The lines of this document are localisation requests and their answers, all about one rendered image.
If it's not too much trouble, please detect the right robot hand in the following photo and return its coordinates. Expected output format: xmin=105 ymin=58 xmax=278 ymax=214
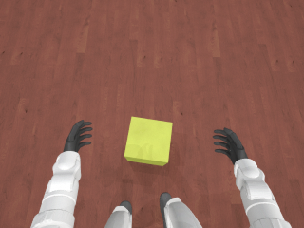
xmin=213 ymin=127 xmax=249 ymax=165

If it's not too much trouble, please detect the right robot forearm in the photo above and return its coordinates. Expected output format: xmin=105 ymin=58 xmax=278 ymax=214
xmin=234 ymin=159 xmax=292 ymax=228

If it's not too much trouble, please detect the left robot hand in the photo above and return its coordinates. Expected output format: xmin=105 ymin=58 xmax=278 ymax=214
xmin=63 ymin=120 xmax=93 ymax=153

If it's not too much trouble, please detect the left robot forearm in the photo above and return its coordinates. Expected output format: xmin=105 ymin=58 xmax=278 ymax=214
xmin=30 ymin=151 xmax=81 ymax=228

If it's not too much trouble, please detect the carton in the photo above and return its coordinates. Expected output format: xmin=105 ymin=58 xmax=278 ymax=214
xmin=124 ymin=116 xmax=173 ymax=166

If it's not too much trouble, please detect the robot right foot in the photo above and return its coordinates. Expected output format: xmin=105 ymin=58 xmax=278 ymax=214
xmin=160 ymin=192 xmax=172 ymax=228

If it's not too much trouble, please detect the right robot thigh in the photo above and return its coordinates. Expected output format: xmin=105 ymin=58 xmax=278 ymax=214
xmin=164 ymin=201 xmax=202 ymax=228

